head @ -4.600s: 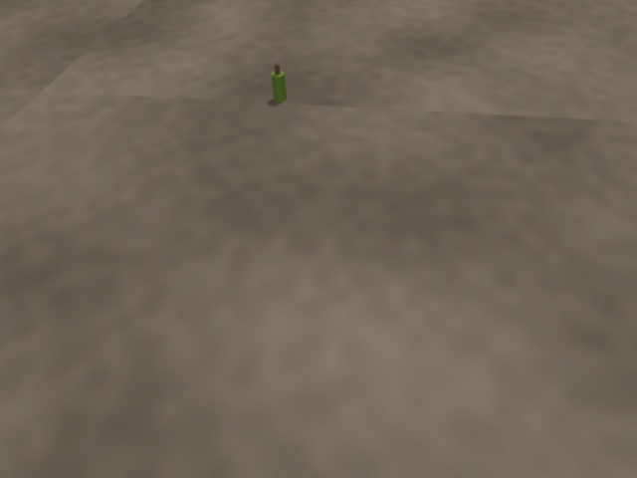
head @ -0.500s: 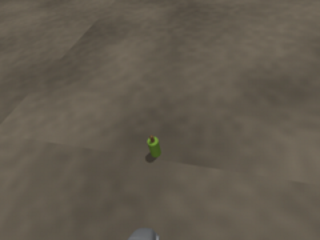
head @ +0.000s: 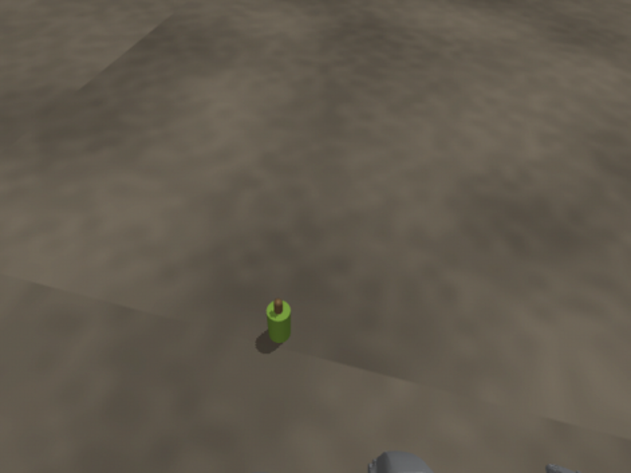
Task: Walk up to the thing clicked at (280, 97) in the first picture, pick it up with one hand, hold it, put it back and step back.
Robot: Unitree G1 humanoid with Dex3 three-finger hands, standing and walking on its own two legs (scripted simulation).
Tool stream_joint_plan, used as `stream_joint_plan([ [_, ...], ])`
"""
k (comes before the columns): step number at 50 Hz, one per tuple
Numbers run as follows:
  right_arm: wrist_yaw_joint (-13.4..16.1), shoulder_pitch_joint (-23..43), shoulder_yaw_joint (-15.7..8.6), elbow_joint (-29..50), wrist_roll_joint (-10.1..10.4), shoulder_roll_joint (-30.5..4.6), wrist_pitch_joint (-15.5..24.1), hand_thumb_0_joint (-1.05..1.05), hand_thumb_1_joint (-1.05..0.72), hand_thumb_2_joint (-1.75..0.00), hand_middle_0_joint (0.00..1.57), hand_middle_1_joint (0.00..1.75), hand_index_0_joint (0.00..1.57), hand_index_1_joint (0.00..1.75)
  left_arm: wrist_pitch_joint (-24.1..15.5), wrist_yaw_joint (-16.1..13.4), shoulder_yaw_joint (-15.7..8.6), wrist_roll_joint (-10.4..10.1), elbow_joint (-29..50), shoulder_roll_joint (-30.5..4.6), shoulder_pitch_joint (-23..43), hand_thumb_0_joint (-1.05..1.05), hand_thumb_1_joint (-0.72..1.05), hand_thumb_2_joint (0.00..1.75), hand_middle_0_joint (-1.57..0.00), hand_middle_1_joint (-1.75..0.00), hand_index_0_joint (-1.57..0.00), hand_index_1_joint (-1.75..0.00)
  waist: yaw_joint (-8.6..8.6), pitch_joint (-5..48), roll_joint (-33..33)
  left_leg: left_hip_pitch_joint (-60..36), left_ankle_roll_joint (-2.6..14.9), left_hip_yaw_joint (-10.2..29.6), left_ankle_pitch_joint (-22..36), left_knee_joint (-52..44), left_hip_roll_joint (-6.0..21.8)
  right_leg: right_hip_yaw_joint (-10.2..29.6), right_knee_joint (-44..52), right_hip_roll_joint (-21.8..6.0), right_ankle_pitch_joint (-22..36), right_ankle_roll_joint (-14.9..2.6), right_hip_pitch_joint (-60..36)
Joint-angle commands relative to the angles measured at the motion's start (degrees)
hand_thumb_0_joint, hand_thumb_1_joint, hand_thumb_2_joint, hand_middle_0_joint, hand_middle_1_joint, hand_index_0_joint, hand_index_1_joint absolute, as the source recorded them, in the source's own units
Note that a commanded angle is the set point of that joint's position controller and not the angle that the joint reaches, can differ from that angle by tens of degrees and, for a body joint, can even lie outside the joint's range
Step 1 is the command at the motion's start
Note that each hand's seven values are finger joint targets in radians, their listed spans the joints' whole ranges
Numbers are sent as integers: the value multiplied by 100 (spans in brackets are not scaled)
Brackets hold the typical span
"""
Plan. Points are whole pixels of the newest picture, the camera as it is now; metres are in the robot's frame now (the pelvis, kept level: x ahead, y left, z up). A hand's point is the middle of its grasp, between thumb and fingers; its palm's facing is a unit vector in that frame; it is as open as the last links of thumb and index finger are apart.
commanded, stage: walk up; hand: left
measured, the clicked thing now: (278, 317) +0.65 +0.13 -0.66
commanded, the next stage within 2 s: none
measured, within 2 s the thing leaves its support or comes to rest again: neither
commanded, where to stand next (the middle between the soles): +0.28 -0.02 m, yaw -2 degrees
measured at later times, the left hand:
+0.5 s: hand (163, 431) +0.19 +0.23 -0.11, palm faces -0.02 -0.90 -0.44, open 7.3 cm
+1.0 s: hand (154, 403) +0.24 +0.27 -0.16, palm faces -0.08 -0.93 -0.35, open 7.3 cm
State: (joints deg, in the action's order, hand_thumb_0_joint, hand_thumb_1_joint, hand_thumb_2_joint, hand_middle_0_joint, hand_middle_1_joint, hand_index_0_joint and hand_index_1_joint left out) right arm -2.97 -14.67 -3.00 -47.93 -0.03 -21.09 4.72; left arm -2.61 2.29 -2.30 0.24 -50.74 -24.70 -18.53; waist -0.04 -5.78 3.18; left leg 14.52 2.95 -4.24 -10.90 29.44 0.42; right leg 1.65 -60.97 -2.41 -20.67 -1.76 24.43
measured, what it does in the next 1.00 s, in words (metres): walks ahead: right foot, then left foot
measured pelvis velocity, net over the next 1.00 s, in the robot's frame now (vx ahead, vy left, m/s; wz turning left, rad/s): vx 0.19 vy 0.00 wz -0.03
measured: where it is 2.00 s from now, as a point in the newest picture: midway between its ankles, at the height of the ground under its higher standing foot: outside the picture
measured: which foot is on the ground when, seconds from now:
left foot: down 0.00-0.32, up 0.34-0.70, down 0.72-1.00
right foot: up 0.00-0.28, down 0.30-0.76, up 0.78-1.00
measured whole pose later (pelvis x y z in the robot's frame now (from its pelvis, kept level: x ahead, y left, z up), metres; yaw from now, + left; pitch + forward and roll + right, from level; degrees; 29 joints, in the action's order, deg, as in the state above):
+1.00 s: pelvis +0.19 +0.00 -0.01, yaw -2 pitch -3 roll -1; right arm -1.9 -12.2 -2.6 -51.1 -1.4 -21.6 2.0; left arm -0.6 1.2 -1.9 0.9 -54.7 -24.1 -16.5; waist 0.1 -5.4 2.1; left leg 18.9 1.3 -2.7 -11.2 32.9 2.5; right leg -0.5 -46.9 -2.9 -25.1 -0.6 21.2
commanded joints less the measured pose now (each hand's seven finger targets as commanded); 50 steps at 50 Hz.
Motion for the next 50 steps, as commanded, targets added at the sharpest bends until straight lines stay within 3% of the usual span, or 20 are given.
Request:
stream_joint_plan([
  [1, 146, -216, -449, 401, 3, -1588, 106, 0, -90, -90, 20, 30, 20, 30, -50, -24, -321, 5, 211, -987, -532, 0, 90, 90, -20, -30, -20, -30, 27, 183, -1177, -288, 880, 1256, -463, -1687, 1319, 87, 566, -307, 501, 184, 439],
  [7, 78, -362, -502, 398, -31, -1777, 50, 0, -90, -90, 20, 30, 20, 30, -77, 70, -374, 57, 325, -1017, 109, 0, 90, 90, -20, -30, -20, -30, 177, -204, -1145, -78, 1000, 1387, -1807, -2012, 1438, -183, 1701, -398, 709, 231, 536],
  [14, 34, -145, -381, 520, -41, -1515, -97, 0, -90, -90, 20, 30, 20, 30, -320, -33, -439, 65, 26, -1085, -451, 0, 90, 90, -20, -30, -20, -30, -235, 452, -363, 292, 643, 795, -988, -299, 1033, -397, 3335, 19, 1042, 96, -1641],
  [15, 37, -353, -270, 487, -43, -1237, -111, 0, -90, -90, 20, 30, 20, 30, -382, -111, -505, 82, -55, -1234, -843, 0, 90, 90, -20, -30, -20, -30, -413, 843, 229, 476, 497, 471, -609, 848, 731, -115, 3704, -87, 683, 18, -2386],
  [16, 35, -550, -152, 592, -33, -899, -91, 0, -90, -90, 20, 30, 20, 30, -429, -188, -627, 127, -46, -1675, -1128, 0, 90, 90, -20, -30, -20, -30, -457, 1015, 1320, 1372, 198, 44, -1246, 2278, 137, 1671, 4247, -1186, -139, -347, -2897],
  [17, 56, -695, -145, 479, -58, -947, -163, 0, -90, -90, 20, 30, 20, 30, -441, -217, -606, 72, 133, -1797, -848, 0, 90, 90, -20, -30, -20, -30, -303, 598, 1081, 2324, -70, 331, -1871, 2945, -294, 3156, 4667, -2043, -228, -728, -2897],
  [18, 126, -552, -292, 413, -98, -1479, -217, 0, -90, -90, 20, 30, 20, 30, -385, -206, -606, -13, 183, -1889, -557, 0, 90, 90, -20, -30, -20, -30, -320, 441, 708, 2318, -38, 637, -1851, 3168, 100, 3386, 4680, -2311, -510, -1210, -2471],
  [19, 138, -458, -334, 330, -85, -1600, -214, 0, -90, -90, 20, 30, 20, 30, -377, -200, -580, -47, 252, -1773, -473, 0, 90, 90, -20, -30, -20, -30, -280, 245, 589, 2338, -60, 814, -1723, 3218, 231, 3062, 4676, -2149, -170, -1254, -2233],
  [22, 79, -631, -300, 64, 24, -1408, -269, 0, -90, -90, 20, 30, 20, 30, -395, -260, -460, -107, 298, -1428, -299, 0, 90, 90, -20, -30, -20, -30, -94, 235, 608, 1892, -118, 984, -1014, 2966, 213, 1309, 4455, -1347, 1752, -540, -2078],
  [23, 61, -658, -301, 69, -5, -1347, -294, 0, -90, -90, 20, 30, 20, 30, -404, -267, -445, -92, 301, -1411, -317, 0, 90, 90, -20, -30, -20, -30, -72, 277, 678, 1764, -154, 915, -837, 2925, 160, 1016, 4353, -1235, 2330, -554, -2013],
  [25, 17, -564, -327, 87, -42, -1291, -341, 0, -90, -90, 20, 30, 20, 30, -408, -249, -458, -44, 407, -1421, -212, 0, 90, 90, -20, -30, -20, -30, -63, 202, 675, 1692, -265, 848, -673, 2731, 211, 688, 4452, -1232, 2169, -899, -1735],
  [28, 9, -351, -331, 74, -67, -1208, -370, 0, -90, -90, 20, 30, 20, 30, -351, -263, -401, 22, 586, -1341, 79, 0, 90, 90, -20, -30, -20, -30, -54, -69, 632, 1289, -367, 621, -495, 2000, 254, 282, 4491, -1151, 1678, -973, -1061],
  [33, 95, 129, -262, -32, -64, -982, -263, 0, -90, -90, 20, 30, 20, 30, -204, -297, -281, 16, 461, -1252, 73, 0, 90, 90, -20, -30, -20, -30, -164, 220, 484, 199, -354, 247, 279, 697, 188, -108, 3458, -1026, 3023, -848, -767],
  [35, 178, -189, -267, -238, -76, -1020, -179, 0, -90, -90, 20, 30, 20, 30, -109, -313, -241, -45, 473, -1189, 274, 0, 90, 90, -20, -30, -20, -30, 78, 537, 147, -537, -218, 73, 814, -88, -22, -232, 2599, -841, 2768, -641, -643],
  [36, 234, -557, -343, -371, -99, -1322, -131, 0, -90, -90, 20, 30, 20, 30, -60, -308, -152, -41, 512, -945, 248, 0, 90, 90, -20, -30, -20, -30, 255, 748, -506, -977, -80, 446, 1123, -380, 299, -235, 1917, -650, 1846, -417, -419],
  [37, 288, -560, -440, -328, -152, -1803, -91, 0, -90, -90, 20, 30, 20, 30, -23, -310, -51, -115, 527, -571, -11, 0, 90, 90, -20, -30, -20, -30, 174, 980, -1738, -1210, 225, 1973, 1714, -645, 1449, -461, 1088, -16, 157, -86, 85],
  [38, 253, -618, -489, -190, -81, -2045, -79, 0, -90, -90, 20, 30, 20, 30, 46, -306, -74, -97, 443, -701, -441, 0, 90, 90, -20, -30, -20, -30, 9, 953, -1458, -1126, 706, 3072, 406, -939, 1952, -122, 505, 411, -1206, -70, 399],
  [39, 231, -489, -600, -186, 3, -2306, -111, 0, -90, -90, 20, 30, 20, 30, 103, -366, -187, -45, 278, -1085, -440, 0, 90, 90, -20, -30, -20, -30, 144, 925, -1729, -1063, 1182, 3592, -1216, -1310, 2300, -77, -60, 107, -1403, -147, 612],
  [43, 261, 246, -432, 39, -77, -1737, -145, 0, -90, -90, 20, 30, 20, 30, 125, -239, -262, -8, 4, -1190, -286, 0, 90, 90, -20, -30, -20, -30, -10, 456, -1460, -151, 713, 1934, -1768, -1380, 1345, 94, 439, -193, -520, -49, 393],
  [50, 232, 508, -335, 91, -124, -1630, -265, 0, -90, -90, 20, 30, 20, 30, 59, -227, -262, 90, -264, -859, -231, 0, 90, 90, -20, -30, -20, -30, -9, 414, -1397, 660, 855, 1497, -1401, -970, 1337, -417, 2133, 59, -174, 126, -751],
])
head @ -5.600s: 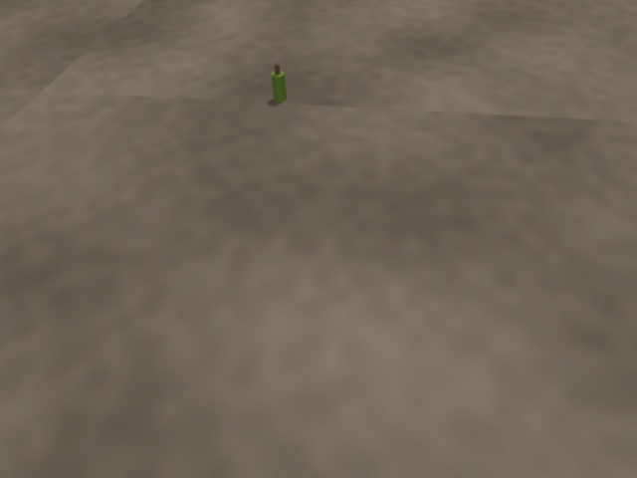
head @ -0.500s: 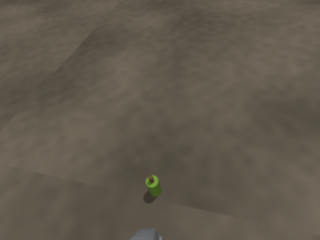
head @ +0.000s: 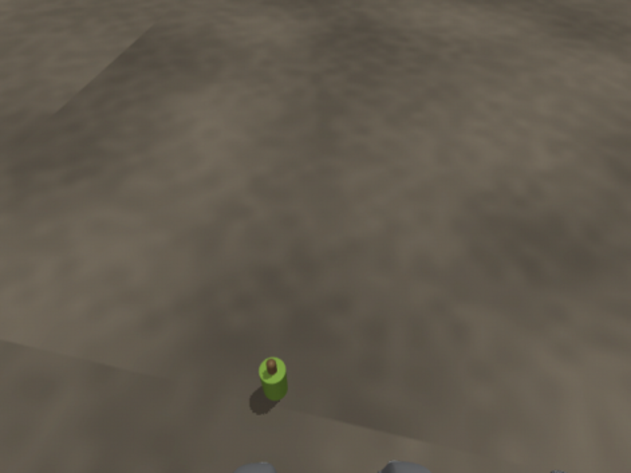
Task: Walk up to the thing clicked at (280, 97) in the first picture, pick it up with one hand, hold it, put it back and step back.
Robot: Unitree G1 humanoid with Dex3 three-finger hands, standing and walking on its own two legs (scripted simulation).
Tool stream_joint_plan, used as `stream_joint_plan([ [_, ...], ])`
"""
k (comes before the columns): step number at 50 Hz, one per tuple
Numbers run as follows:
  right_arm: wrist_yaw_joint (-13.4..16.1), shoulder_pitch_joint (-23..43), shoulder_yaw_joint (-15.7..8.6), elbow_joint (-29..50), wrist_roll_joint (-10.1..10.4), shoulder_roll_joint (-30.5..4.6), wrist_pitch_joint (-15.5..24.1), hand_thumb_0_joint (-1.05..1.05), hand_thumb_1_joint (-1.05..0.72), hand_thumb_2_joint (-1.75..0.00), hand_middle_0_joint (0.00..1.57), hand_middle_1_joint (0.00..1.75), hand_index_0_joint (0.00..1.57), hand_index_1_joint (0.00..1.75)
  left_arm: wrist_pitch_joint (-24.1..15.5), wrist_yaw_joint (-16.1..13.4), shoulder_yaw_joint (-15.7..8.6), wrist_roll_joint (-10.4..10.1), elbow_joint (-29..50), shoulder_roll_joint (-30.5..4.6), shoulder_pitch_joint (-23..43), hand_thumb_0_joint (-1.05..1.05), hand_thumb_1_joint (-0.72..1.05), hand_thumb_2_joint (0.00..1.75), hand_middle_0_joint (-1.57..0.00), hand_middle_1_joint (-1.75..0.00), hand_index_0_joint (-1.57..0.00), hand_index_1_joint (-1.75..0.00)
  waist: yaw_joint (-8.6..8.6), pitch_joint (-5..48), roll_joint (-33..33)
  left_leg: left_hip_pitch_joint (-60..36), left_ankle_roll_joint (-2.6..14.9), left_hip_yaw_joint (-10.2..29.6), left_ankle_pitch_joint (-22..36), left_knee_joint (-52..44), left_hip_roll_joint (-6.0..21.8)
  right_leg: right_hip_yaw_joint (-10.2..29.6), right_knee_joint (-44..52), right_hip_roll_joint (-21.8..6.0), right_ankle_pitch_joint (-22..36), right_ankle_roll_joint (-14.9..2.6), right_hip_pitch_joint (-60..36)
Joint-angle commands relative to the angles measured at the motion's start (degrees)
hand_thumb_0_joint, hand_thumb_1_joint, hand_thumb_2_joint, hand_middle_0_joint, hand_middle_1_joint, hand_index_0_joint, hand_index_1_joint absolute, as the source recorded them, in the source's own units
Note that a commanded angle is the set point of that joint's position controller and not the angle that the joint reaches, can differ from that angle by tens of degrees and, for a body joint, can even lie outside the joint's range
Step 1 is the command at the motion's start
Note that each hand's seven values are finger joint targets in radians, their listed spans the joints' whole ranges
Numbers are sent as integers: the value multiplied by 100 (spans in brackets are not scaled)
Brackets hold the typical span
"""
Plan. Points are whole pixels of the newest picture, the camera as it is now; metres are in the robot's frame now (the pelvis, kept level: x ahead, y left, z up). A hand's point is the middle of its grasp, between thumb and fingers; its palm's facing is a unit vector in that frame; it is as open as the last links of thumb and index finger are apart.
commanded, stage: walk up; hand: left
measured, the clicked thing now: (273, 376) +0.45 +0.14 -0.65
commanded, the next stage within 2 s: stand in 1.56 s
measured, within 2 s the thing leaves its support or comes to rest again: neither
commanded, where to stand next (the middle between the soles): +0.09 -0.02 m, yaw +0 degrees
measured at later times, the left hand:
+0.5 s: hand out of the picture +0.13 +0.24 -0.14, palm faces -0.01 -0.94 -0.33, open 7.3 cm
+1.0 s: hand out of the picture +0.13 +0.25 -0.14, palm faces +0.02 -0.93 -0.35, open 7.3 cm
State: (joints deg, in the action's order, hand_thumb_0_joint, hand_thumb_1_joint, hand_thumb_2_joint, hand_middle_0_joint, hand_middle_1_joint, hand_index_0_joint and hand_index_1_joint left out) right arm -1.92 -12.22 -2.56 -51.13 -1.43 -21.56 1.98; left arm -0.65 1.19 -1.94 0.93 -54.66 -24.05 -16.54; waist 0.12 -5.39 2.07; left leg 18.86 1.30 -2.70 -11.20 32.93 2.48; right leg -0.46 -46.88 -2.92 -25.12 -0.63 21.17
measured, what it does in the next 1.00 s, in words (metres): steps on the spot: right foot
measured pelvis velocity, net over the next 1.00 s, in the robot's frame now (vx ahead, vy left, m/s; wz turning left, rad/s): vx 0.05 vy -0.01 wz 0.02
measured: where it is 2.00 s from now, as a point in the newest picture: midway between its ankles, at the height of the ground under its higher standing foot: outside the picture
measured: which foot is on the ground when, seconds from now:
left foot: down 0.00-1.00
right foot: up 0.00-0.04, down 0.06-1.00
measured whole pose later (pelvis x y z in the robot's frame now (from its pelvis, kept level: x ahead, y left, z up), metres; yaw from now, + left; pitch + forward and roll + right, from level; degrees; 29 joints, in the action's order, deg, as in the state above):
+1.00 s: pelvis +0.05 -0.01 +0.01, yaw +1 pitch -3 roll +0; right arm -0.8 -5.3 -0.7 -63.6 -0.4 -20.6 1.0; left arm -0.6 0.7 -0.6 0.4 -64.1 -21.2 -5.8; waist -0.8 -3.2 -0.4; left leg 8.6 -0.5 0.9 -15.0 26.4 0.7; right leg -3.3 -25.3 -2.3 -15.0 1.0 7.4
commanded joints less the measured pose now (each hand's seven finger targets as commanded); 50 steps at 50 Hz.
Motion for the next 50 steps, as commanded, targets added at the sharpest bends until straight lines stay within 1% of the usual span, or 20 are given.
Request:
stream_joint_plan([
  [1, 121, 358, -342, 414, 33, -1535, -30, 0, -90, -90, 20, 30, 20, 30, -157, -135, -309, 30, 48, -867, -529, 0, 90, 90, -20, -30, -20, -30, -112, 452, -1129, 365, 926, 1186, -1381, -1081, 1049, -265, 1135, 182, 554, -5, -774],
  [3, 120, 466, -182, 420, 117, -1187, -93, 0, -90, -90, 20, 30, 20, 30, -219, -192, -327, 79, -43, -868, -603, 0, 90, 90, -20, -30, -20, -30, -273, 578, -663, 607, 567, 943, -1344, -437, 808, -64, 2010, 154, 923, -117, -1342],
  [4, 127, 293, -104, 403, 159, -939, -104, 0, -90, -90, 20, 30, 20, 30, -250, -217, -376, 133, 6, -1102, -520, 0, 90, 90, -20, -30, -20, -30, -220, 475, 131, 727, 295, 664, -1389, 220, 488, 975, 2620, -435, 408, -316, -1151],
  [5, 131, 256, -27, 372, 166, -676, -129, 0, -90, -90, 20, 30, 20, 30, -288, -226, -411, 149, 174, -1451, -45, 0, 90, 90, -20, -30, -20, -30, -69, 138, 940, 1096, -53, 320, -1616, 862, -159, 2608, 3435, -1397, -704, -687, -672],
  [6, 184, 310, -156, 184, 137, -1108, -165, 0, -90, -90, 20, 30, 20, 30, -249, -204, -415, 116, 274, -1673, 475, 0, 90, 90, -20, -30, -20, -30, -96, -83, 760, 471, -21, 515, -1826, 1364, -126, 2764, 3633, -1790, -1502, -1102, 303],
  [7, 173, 120, -238, 29, 137, -1287, -153, 0, -90, -90, 20, 30, 20, 30, -216, -181, -377, 96, 333, -1568, 778, 0, 90, 90, -20, -30, -20, -30, 66, -255, 693, -46, -21, 490, -1680, 1410, -19, 2459, 3544, -1677, -1593, -1144, 840],
  [9, 135, 37, -182, -184, 171, -1170, -113, 0, -90, -90, 20, 30, 20, 30, -223, -167, -261, 53, 331, -1218, 888, 0, 90, 90, -20, -30, -20, -30, 140, -179, 712, -152, -2, 399, -1253, 793, -79, 1414, 3164, -1006, -489, -753, 372],
  [12, 166, -171, -115, -385, 132, -1078, -18, 0, -90, -90, 20, 30, 20, 30, -205, -129, -238, 3, 232, -1197, 807, 0, 90, 90, -20, -30, -20, -30, 125, 424, 834, -680, -14, 240, -536, -311, -146, 962, 2512, -839, 829, -612, -303],
  [13, 197, -154, -111, -412, 114, -1122, 30, 0, -90, -90, 20, 30, 20, 30, -188, -114, -199, -30, 218, -1115, 742, 0, 90, 90, -20, -30, -20, -30, 110, 560, 696, -980, 13, 399, -255, -726, -68, 836, 2251, -795, 1339, -507, -347],
  [14, 225, -126, -147, -415, 89, -1257, 81, 0, -90, -90, 20, 30, 20, 30, -188, -108, -148, -65, 225, -978, 711, 0, 90, 90, -20, -30, -20, -30, 97, 777, 407, -1187, 96, 812, 253, -850, 204, 661, 1976, -664, 1758, -356, -398],
  [15, 235, 62, -159, -384, 64, -1424, 124, 0, -90, -90, 20, 30, 20, 30, -179, -103, -103, -117, 200, -824, 622, 0, 90, 90, -20, -30, -20, -30, -18, 824, -1, -1042, 260, 1398, 342, -1091, 595, 411, 1763, -346, 1705, -177, -403],
  [16, 206, 369, -152, -388, 113, -1526, 126, 0, -90, -90, 20, 30, 20, 30, -168, -115, -126, -143, 52, -863, 542, 0, 90, 90, -20, -30, -20, -30, -206, 735, -194, -647, 403, 1643, -55, -1147, 805, 206, 1875, -119, 925, -101, -703],
  [17, 178, 435, -154, -434, 132, -1530, 100, 0, -90, -90, 20, 30, 20, 30, -173, -134, -149, -104, -44, -962, 594, 0, 90, 90, -20, -30, -20, -30, -209, 616, -201, -350, 417, 1566, -378, -1157, 770, 194, 2014, -112, 578, -133, -993],
  [18, 166, 451, -105, -468, 134, -1425, 85, 0, -90, -90, 20, 30, 20, 30, -191, -141, -157, -77, -56, -988, 636, 0, 90, 90, -20, -30, -20, -30, -189, 583, -187, -225, 358, 1362, -333, -1127, 644, 316, 2141, -192, 688, -175, -1182],
  [21, 174, 424, -16, -561, 123, -1223, 104, 0, -90, -90, 20, 30, 20, 30, -229, -139, -139, -87, -99, -1025, 793, 0, 90, 90, -20, -30, -20, -30, -112, 582, -362, -289, 180, 913, 342, -933, 321, 448, 2247, -412, 1641, -292, -1309],
  [25, 190, 530, -25, -670, 138, -1241, 114, 0, -90, -90, 20, 30, 20, 30, -214, -154, -106, -111, -199, -984, 927, 0, 90, 90, -20, -30, -20, -30, -116, 680, -497, -611, 206, 911, 978, -907, 399, 254, 2208, -360, 2095, -262, -1322],
  [31, 202, 588, -42, -786, 120, -1213, 54, 0, -90, -90, 20, 30, 20, 30, -172, -139, -88, -85, -290, -1001, 1249, 0, 90, 90, -20, -30, -20, -30, -25, 573, -397, -510, 192, 858, 339, -995, 317, 300, 2376, -368, 1583, -291, -1358],
  [42, 228, 792, -53, -882, 130, -1273, 41, 0, -90, -90, 20, 30, 20, 30, -157, -143, -78, -75, -507, -970, 1369, 0, 90, 90, -20, -30, -20, -30, -20, 920, -225, -1076, 201, 780, 1532, -964, 379, 127, 2393, -423, 2636, -163, -1675],
  [46, 226, 848, -35, -872, 132, -1220, 16, 0, -90, -90, 20, 30, 20, 30, -141, -143, -76, -84, -527, -938, 1370, 0, 90, 90, -20, -30, -20, -30, -35, 842, -184, -1164, 184, 729, 1439, -956, 338, 140, 2465, -423, 2499, -148, -1562],
  [50, 218, 918, -38, -880, 128, -1218, -22, 0, -90, -90, 20, 30, 20, 30, -124, -147, -92, -72, -551, -952, 1424, 0, 90, 90, -20, -30, -20, -30, -25, 594, -149, -1014, 174, 738, 918, -1015, 277, 167, 2572, -393, 1988, -167, -1425],
])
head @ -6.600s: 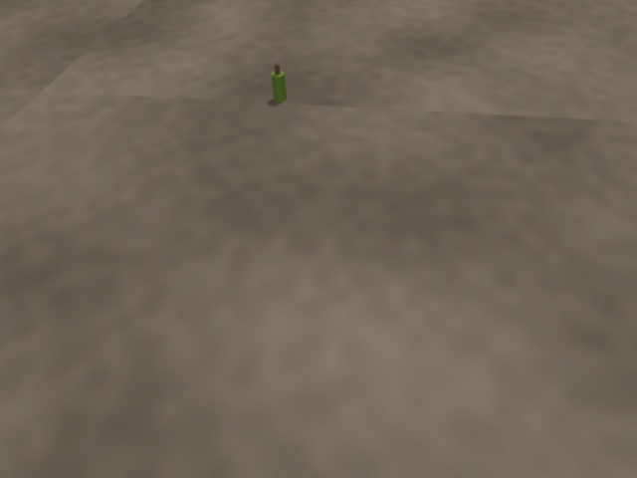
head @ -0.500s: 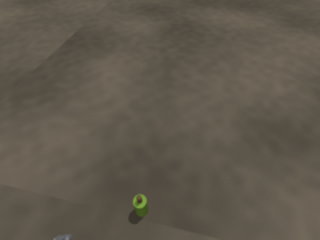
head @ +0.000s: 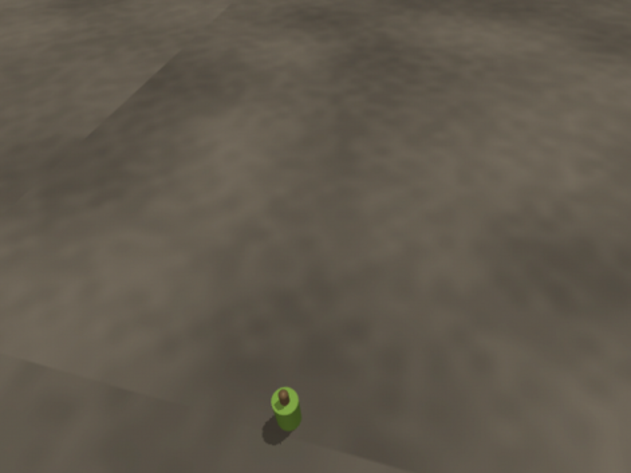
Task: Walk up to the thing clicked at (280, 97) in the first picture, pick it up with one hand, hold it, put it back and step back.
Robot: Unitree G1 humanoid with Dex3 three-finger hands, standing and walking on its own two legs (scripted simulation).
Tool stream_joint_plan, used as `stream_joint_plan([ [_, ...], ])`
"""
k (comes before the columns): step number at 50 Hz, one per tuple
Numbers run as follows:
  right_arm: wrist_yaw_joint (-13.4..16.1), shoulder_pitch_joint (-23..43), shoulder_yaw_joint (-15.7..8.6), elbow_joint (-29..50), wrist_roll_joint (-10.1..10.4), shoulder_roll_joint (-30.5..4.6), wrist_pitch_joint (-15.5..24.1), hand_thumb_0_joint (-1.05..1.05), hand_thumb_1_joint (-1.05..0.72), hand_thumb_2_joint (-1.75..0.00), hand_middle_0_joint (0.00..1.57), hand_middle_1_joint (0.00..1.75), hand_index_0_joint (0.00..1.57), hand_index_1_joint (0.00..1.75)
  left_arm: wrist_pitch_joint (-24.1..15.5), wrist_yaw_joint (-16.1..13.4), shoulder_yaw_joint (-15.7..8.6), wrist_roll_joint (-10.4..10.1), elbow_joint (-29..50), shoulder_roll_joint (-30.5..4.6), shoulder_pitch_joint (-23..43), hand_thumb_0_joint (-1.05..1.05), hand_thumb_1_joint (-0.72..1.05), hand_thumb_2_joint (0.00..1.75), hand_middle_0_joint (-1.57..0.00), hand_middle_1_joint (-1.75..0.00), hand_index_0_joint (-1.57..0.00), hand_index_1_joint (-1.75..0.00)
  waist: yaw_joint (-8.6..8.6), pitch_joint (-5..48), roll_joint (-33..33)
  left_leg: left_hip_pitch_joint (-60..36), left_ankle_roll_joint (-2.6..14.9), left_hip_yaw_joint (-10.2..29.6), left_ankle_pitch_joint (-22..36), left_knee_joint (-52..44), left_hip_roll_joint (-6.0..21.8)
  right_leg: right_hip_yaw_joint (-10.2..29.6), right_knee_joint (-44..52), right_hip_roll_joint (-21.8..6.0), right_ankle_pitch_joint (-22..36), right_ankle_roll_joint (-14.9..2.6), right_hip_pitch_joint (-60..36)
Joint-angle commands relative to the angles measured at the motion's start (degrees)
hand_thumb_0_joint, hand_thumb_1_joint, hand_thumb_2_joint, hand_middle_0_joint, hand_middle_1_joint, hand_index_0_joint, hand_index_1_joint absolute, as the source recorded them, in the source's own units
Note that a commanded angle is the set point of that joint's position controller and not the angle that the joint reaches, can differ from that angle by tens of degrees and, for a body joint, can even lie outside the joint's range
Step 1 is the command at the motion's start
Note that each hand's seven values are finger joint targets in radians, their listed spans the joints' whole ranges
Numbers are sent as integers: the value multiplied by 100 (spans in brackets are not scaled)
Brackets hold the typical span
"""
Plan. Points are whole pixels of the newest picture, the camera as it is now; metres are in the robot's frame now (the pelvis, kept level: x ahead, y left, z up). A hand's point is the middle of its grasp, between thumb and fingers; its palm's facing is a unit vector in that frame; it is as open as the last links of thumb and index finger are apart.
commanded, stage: walk up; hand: left
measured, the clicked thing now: (286, 406) +0.40 +0.14 -0.67
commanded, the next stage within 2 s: stand in 0.56 s
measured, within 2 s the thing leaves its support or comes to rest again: neither
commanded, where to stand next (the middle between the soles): +0.03 -0.01 m, yaw -1 degrees
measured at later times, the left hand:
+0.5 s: hand out of the picture +0.08 +0.25 -0.15, palm faces +0.01 -0.94 -0.34, open 7.3 cm
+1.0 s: hand out of the picture +0.07 +0.24 -0.15, palm faces -0.02 -0.94 -0.34, open 7.3 cm
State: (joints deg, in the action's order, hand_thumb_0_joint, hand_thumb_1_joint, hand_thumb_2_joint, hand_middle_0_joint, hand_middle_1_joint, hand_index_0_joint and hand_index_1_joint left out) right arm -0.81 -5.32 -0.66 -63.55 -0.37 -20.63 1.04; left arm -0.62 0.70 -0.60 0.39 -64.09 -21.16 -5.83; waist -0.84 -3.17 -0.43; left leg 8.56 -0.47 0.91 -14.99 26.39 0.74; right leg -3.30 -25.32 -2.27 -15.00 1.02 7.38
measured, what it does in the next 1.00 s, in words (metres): stands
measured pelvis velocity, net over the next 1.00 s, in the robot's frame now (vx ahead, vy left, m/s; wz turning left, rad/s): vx -0.01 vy -0.01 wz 0.00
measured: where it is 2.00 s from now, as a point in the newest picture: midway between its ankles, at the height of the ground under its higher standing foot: outside the picture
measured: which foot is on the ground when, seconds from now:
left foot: down 0.00-1.00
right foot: down 0.00-1.00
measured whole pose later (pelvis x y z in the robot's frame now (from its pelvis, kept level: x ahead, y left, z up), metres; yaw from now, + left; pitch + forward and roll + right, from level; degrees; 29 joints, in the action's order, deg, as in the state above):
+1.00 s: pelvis -0.01 -0.01 +0.01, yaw +0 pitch -2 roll +0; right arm -0.8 -3.6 -0.1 -65.6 -0.6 -19.6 0.7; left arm -0.7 0.6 -0.1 0.6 -65.6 -19.6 -4.6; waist -0.2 -3.2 -0.5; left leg 6.1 -1.7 0.9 -9.2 17.5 1.5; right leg -3.5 -17.7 -1.4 -9.8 0.3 5.6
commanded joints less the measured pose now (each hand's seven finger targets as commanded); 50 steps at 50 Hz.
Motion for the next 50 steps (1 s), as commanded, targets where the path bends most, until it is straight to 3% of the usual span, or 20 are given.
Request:
stream_joint_plan([
  [1, 106, 235, -247, 350, 16, -1336, 64, 0, -90, -90, 20, 30, 20, 30, -124, -98, -235, 6, 386, -1260, 358, 0, 90, 90, -20, -30, -20, -30, 94, 364, 135, 61, 366, 380, 1171, -374, 450, 447, 450, -450, 850, -339, -68],
  [12, 115, 258, -206, 327, -4, -1257, 87, 0, -90, -90, 20, 30, 20, 30, -117, -91, -256, -1, 407, -1199, 284, 0, 90, 90, -20, -30, -20, -30, 30, 482, -10, -53, 319, 456, 1516, -547, 487, 410, 501, -460, 1113, -276, -280],
  [19, 127, 203, -209, 300, -10, -1264, 89, 0, -90, -90, 20, 30, 20, 30, -97, -82, -270, 8, 431, -1177, 319, 0, 90, 90, -20, -30, -20, -30, 45, 377, -101, 144, 314, 500, 1160, -696, 463, 394, 489, -425, 883, -284, -330],
  [27, 126, 190, -191, 344, -12, -1234, 90, 0, -90, -90, 20, 30, 20, 30, -100, -78, -290, 15, 445, -1177, 300, 0, 90, 90, -20, -30, -20, -30, 50, 375, 10, 114, 294, 454, 1298, -596, 409, 443, 566, -459, 991, -287, -323],
  [28, 142, 466, -153, 358, 1, -1120, 73, 0, -90, -90, 20, 30, 20, 30, -96, -96, -210, -17, 372, -1074, 417, 0, 90, 90, -20, -30, -20, -30, 63, 181, 71, 68, 164, 550, 1860, -797, 615, 492, 719, -579, 1424, -232, -126],
  [31, 153, 395, -154, 300, 24, -1199, 68, 0, -90, -90, 20, 30, 20, 30, -93, -107, -201, -41, 345, -1063, 362, 0, 90, 90, -20, -30, -20, -30, 63, 399, -11, -179, 112, 526, 2177, -814, 635, 462, 754, -571, 1709, -184, -341],
  [38, 141, 384, -137, 208, 27, -1160, 64, 0, -90, -90, 20, 30, 20, 30, -127, -120, -190, -19, 230, -1091, 347, 0, 90, 90, -20, -30, -20, -30, 93, 811, -46, -475, 105, 437, 2104, -952, 693, 482, 860, -614, 1787, -181, -568],
  [43, 123, 413, -127, 159, 8, -1119, 42, 0, -90, -90, 20, 30, 20, 30, -129, -113, -172, -2, 193, -1124, 370, 0, 90, 90, -20, -30, -20, -30, 103, 576, 76, -344, 88, 427, 1433, -1093, 662, 545, 1048, -615, 1209, -162, -351],
  [50, 102, 411, -155, 113, -16, -1149, 61, 0, -90, -90, 20, 30, 20, 30, -128, -105, -156, 2, 204, -1088, 361, 0, 90, 90, -20, -30, -20, -30, 93, 489, -28, -262, 82, 424, 1123, -1126, 666, 594, 1120, -608, 887, -179, -213],
])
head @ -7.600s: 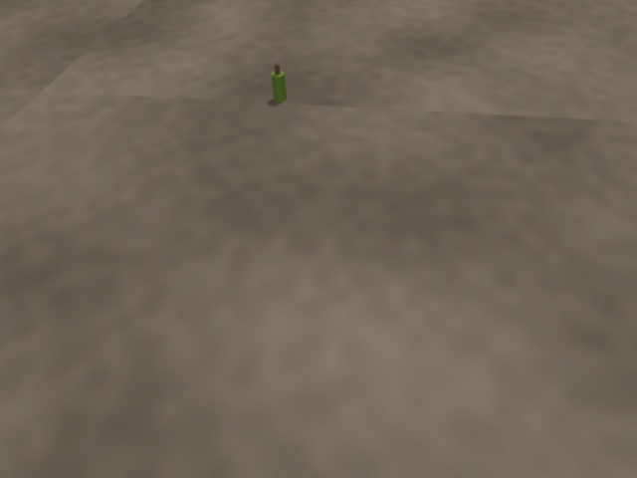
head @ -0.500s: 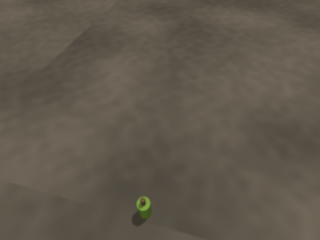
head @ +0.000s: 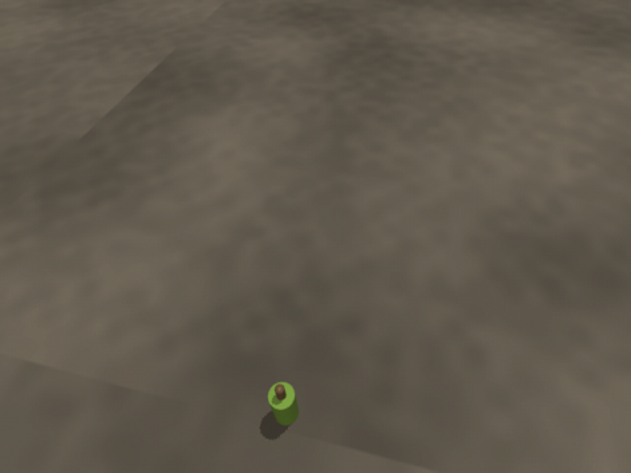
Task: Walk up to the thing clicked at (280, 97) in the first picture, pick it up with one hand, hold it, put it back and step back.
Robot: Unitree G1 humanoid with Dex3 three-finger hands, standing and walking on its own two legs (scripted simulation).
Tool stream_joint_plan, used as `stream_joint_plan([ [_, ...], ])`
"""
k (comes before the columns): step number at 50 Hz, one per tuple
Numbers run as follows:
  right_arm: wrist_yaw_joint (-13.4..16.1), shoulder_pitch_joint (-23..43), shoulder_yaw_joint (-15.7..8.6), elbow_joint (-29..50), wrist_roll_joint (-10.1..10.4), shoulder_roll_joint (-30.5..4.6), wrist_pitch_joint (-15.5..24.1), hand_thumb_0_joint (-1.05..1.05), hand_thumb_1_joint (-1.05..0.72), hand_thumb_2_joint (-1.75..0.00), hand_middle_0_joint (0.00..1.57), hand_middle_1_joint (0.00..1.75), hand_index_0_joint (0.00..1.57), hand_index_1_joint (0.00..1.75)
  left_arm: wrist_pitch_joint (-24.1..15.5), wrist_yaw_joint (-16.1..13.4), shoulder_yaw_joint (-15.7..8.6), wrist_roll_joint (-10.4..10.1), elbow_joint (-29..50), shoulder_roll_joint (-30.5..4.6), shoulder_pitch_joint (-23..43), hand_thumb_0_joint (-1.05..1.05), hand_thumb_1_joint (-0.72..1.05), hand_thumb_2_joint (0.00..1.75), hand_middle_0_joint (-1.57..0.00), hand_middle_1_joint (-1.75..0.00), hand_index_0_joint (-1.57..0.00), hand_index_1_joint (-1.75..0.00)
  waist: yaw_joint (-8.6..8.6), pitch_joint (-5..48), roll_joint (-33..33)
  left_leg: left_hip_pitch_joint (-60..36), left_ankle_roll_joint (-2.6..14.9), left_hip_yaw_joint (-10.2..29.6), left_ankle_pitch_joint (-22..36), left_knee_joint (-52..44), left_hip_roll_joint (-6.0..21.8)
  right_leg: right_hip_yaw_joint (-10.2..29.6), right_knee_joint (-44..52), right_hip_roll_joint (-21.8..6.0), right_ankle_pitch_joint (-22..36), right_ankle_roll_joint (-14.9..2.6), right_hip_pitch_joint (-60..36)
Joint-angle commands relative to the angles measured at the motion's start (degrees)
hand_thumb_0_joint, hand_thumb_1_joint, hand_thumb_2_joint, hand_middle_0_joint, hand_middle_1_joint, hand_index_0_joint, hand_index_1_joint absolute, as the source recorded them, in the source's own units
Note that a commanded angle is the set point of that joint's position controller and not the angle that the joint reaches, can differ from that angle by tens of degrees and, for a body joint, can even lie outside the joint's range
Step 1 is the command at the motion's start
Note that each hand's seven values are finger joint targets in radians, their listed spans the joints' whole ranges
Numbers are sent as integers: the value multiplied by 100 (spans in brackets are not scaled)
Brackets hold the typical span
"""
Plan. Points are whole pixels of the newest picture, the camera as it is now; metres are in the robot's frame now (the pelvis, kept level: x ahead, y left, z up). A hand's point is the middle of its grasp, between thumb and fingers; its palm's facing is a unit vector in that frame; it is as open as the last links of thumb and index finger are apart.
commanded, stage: stand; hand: left
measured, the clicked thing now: (283, 401) +0.41 +0.16 -0.68
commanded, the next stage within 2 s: go down in 1.76 s
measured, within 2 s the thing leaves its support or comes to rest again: neither
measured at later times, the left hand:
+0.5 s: hand out of the picture +0.07 +0.25 -0.16, palm faces -0.03 -0.94 -0.34, open 7.3 cm
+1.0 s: hand out of the picture +0.08 +0.25 -0.15, palm faces -0.03 -0.94 -0.34, open 7.3 cm
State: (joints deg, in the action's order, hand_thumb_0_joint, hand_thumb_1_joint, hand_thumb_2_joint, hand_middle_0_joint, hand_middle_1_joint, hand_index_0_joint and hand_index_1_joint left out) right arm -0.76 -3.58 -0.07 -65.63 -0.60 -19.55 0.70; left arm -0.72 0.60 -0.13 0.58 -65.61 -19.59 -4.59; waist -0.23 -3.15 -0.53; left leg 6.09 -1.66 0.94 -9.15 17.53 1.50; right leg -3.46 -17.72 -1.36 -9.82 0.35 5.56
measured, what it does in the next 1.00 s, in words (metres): stands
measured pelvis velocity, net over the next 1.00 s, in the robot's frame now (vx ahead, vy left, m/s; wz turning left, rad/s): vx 0.00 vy -0.01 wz -0.01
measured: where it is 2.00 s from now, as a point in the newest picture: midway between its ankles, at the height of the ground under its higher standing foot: outside the picture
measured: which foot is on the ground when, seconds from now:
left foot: down 0.00-1.00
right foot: down 0.00-1.00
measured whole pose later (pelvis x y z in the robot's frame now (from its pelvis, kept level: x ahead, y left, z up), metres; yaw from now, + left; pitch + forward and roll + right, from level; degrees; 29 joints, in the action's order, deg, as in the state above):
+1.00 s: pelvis +0.00 -0.01 +0.00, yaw -1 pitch -2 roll +0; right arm -0.5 -6.2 0.3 -65.5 -0.7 -19.9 0.7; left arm -0.6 0.7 0.0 0.6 -65.2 -19.9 -6.1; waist -0.2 -2.6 -0.5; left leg 5.8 -2.1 0.5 -9.5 17.6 2.2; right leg -3.0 -18.3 -0.7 -10.3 -0.2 5.8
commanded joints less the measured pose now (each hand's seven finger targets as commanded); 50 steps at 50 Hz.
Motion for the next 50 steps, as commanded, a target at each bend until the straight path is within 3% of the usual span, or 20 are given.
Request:
stream_joint_plan([
  [1, 92, 230, -204, 316, 9, -1215, 94, 0, -90, -90, 20, 30, 20, 30, -113, -97, -208, -19, 340, -1259, 239, 0, 90, 90, -20, -30, -20, -30, 25, 412, 25, 94, 186, 443, 494, -263, 566, 598, 372, -683, 313, -100, -43],
  [13, 90, 80, -196, 302, 6, -1204, 97, 0, -90, -90, 20, 30, 20, 30, -129, -92, -209, -20, 354, -1286, 102, 0, 90, 90, -20, -30, -20, -30, 10, 485, 69, -2, 211, 433, 547, -238, 606, 650, 345, -698, 454, -132, -12],
  [19, 91, -9, -209, 300, 3, -1250, 90, 0, -90, -90, 20, 30, 20, 30, -112, -92, -194, -7, 355, -1277, 50, 0, 90, 90, -20, -30, -20, -30, 22, 351, 82, 81, 202, 440, 357, -234, 589, 671, 421, -655, 67, -135, 124],
  [23, 95, -34, -202, 316, -1, -1249, 86, 0, -90, -90, 20, 30, 20, 30, -113, -97, -207, -9, 381, -1313, 83, 0, 90, 90, -20, -30, -20, -30, 27, 423, 3, 67, 207, 425, 445, -220, 600, 695, 346, -685, 335, -158, 43],
  [29, 95, -125, -176, 312, -3, -1222, 80, 0, -90, -90, 20, 30, 20, 30, -93, -78, -209, -16, 380, -1326, 77, 0, 90, 90, -20, -30, -20, -30, 37, 269, 31, 159, 219, 407, 94, -238, 571, 740, 443, -665, -265, -146, 211],
  [42, 128, -80, -168, 351, 3, -1273, 114, 0, -90, -90, 20, 30, 20, 30, -106, -80, -194, -21, 397, -1274, 55, 0, 90, 90, -20, -30, -20, -30, 1, 558, 35, -55, 198, 414, 941, -172, 650, 638, 204, -676, 840, -155, -90],
  [50, 129, -59, -151, 375, 9, -1255, 91, 0, -90, -90, 20, 30, 20, 30, -107, -94, -198, -22, 383, -1294, 21, 0, 90, 90, -20, -30, -20, -30, 11, 486, 44, -84, 186, 379, 926, -205, 641, 626, 231, -672, 922, -142, -68],
])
